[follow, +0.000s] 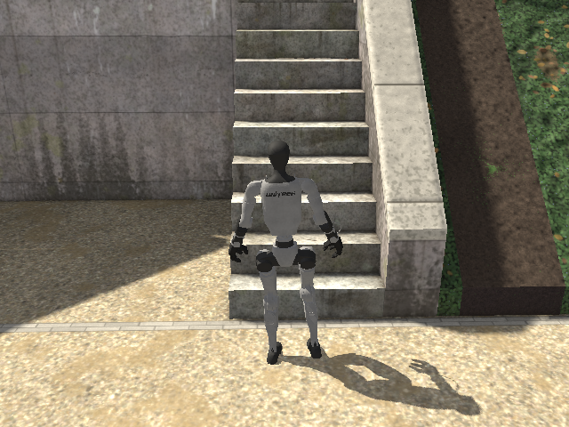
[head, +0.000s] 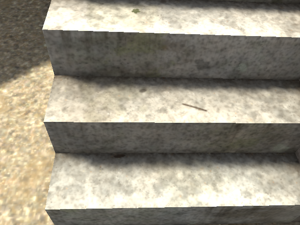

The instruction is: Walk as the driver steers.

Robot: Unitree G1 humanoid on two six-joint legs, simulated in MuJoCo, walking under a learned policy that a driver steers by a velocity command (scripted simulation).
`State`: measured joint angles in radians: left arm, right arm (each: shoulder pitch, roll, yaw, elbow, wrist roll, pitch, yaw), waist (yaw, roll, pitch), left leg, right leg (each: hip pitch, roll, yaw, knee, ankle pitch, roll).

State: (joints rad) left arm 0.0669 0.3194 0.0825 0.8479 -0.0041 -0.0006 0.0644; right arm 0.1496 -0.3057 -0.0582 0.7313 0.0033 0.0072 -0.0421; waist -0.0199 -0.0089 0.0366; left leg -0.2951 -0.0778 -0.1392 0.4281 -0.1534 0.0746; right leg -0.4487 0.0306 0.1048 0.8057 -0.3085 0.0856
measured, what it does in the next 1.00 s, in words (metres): steps on the spot: right foot, then left foot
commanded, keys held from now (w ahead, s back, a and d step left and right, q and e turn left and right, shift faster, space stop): q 0.06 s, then no key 0.30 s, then e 0.64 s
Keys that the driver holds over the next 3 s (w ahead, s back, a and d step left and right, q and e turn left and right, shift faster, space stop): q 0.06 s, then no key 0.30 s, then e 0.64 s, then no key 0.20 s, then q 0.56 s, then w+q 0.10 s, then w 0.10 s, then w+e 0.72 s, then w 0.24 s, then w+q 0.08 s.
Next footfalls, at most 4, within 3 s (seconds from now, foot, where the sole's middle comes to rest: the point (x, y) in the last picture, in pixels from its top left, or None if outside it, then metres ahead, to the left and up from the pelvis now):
0.20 right None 0.06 -0.15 -0.78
0.52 left None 0.00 0.11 -0.78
0.88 right None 0.02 -0.16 -0.78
1.32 left None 0.06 0.07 -0.78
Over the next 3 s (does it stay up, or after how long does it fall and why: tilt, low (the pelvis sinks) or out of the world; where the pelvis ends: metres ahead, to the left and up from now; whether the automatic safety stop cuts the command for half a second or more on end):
stays up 0.28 -0.02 0.00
